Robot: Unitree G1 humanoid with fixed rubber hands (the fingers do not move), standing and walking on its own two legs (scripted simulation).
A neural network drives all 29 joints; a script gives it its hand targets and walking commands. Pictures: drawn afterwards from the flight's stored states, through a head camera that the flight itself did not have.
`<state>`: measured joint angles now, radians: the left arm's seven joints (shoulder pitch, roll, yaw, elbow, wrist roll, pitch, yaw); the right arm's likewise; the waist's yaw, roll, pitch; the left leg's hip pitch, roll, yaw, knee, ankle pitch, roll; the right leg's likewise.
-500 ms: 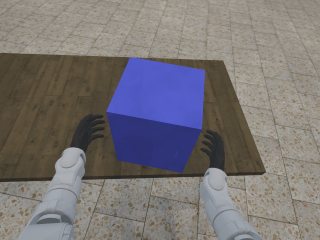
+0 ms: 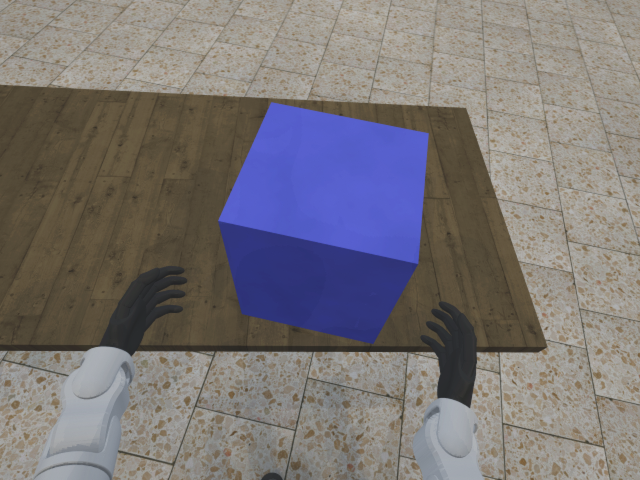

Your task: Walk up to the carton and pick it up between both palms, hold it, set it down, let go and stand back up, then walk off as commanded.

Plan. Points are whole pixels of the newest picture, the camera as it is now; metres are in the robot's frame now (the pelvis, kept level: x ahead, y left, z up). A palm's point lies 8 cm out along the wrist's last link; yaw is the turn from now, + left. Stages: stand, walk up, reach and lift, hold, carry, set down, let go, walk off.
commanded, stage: set down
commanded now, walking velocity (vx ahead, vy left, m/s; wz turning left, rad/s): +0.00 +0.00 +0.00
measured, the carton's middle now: (326, 232) +0.43 -0.02 +0.00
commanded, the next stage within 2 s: none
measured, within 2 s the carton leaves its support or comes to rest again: neither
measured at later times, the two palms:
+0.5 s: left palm (89, 393) +0.23 +0.25 +0.00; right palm (462, 413) +0.19 -0.16 -0.01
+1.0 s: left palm (105, 394) +0.23 +0.24 -0.02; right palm (471, 399) +0.21 -0.18 -0.01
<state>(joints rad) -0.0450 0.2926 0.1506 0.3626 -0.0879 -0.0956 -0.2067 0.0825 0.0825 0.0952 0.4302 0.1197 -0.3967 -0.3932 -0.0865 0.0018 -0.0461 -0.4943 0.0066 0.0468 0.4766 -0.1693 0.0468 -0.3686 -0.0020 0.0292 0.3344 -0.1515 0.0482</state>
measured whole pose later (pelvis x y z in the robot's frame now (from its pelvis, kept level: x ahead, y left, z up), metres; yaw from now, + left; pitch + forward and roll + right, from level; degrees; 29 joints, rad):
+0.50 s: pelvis -0.01 +0.00 +0.00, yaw +0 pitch +6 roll -3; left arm 0.18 0.37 0.11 0.19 -0.24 -0.09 -0.22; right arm 0.27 0.08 0.10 0.21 0.12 -0.30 -0.39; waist -0.02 0.00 0.03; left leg -0.41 0.01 0.05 0.48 -0.17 0.04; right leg -0.29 0.00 0.03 0.33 -0.16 0.05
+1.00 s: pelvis +0.02 -0.01 +0.00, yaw +0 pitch +8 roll -2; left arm 0.26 0.37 0.09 0.17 -0.24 -0.09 -0.20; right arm 0.31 0.05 0.08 0.21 0.12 -0.35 -0.29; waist -0.02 0.00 0.04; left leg -0.41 0.02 0.05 0.48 -0.21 0.03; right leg -0.29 0.01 0.03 0.33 -0.19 0.04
